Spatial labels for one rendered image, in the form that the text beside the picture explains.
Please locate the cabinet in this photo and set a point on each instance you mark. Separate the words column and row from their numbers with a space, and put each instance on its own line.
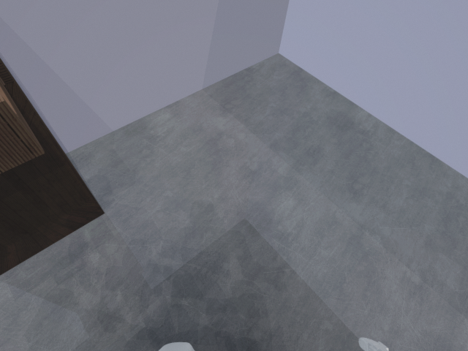
column 42, row 200

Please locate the drawer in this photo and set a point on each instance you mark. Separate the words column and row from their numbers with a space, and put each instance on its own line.
column 18, row 143

